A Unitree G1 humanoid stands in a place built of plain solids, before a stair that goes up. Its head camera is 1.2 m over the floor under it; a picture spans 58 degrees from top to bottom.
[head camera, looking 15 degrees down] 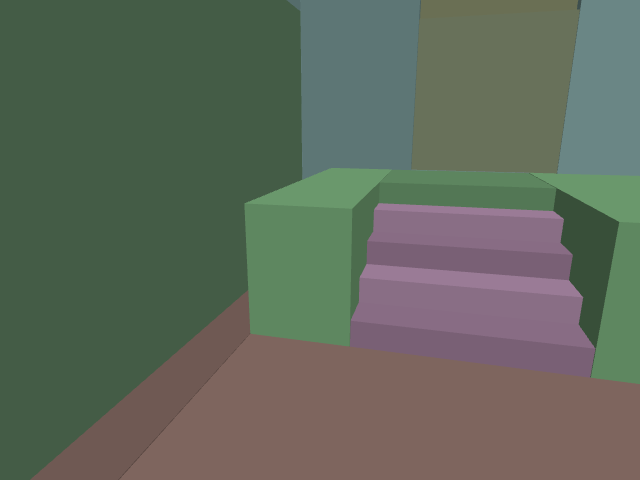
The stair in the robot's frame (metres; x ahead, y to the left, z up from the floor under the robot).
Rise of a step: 0.16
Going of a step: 0.27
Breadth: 1.20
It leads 15 degrees to the right of straight ahead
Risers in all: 5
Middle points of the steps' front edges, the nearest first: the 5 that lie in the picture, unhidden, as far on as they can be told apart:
2.03 -0.75 0.16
2.29 -0.82 0.31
2.55 -0.88 0.47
2.81 -0.95 0.63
3.07 -1.02 0.78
